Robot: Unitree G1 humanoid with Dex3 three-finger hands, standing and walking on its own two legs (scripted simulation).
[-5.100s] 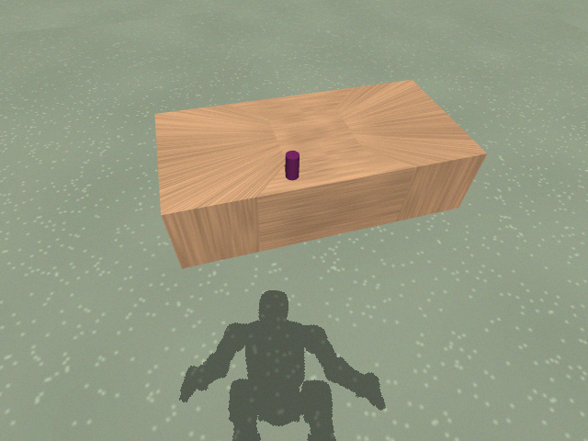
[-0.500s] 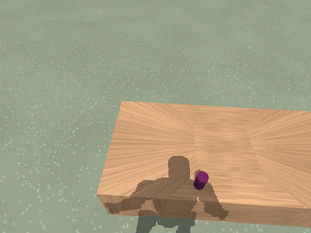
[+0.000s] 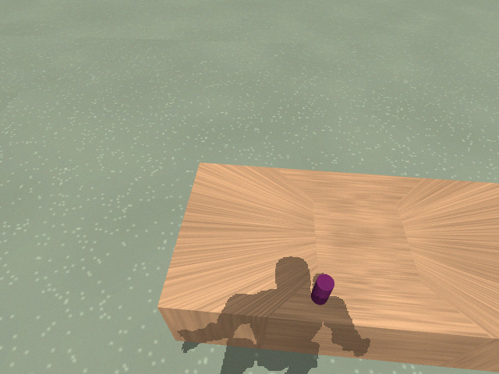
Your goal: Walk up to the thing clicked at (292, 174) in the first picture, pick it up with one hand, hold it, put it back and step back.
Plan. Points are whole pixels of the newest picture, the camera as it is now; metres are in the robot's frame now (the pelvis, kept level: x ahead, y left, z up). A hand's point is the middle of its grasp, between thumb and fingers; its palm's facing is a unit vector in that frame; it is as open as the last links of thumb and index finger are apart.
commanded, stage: stand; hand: right
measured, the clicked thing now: (322, 289) +0.44 -0.21 -0.40
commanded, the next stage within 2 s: go down in 1.58 s
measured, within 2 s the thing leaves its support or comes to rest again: neither
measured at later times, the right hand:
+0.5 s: hand out of the picture +0.06 -0.26 -0.16, palm faces -0.03 +0.94 -0.33, open 7.4 cm
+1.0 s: hand out of the picture +0.09 -0.25 -0.16, palm faces -0.04 +0.94 -0.34, open 7.4 cm
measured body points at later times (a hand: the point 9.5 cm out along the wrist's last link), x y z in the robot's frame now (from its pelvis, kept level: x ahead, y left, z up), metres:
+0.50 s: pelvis +0.00 +0.00 +0.00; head +0.01 -0.01 +0.45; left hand +0.08 +0.30 -0.13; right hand +0.07 -0.31 -0.14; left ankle +0.00 +0.13 -0.75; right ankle +0.04 -0.12 -0.75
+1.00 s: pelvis +0.02 +0.00 +0.00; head +0.03 -0.01 +0.45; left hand +0.09 +0.30 -0.13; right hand +0.09 -0.30 -0.14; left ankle +0.00 +0.13 -0.75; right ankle +0.04 -0.12 -0.75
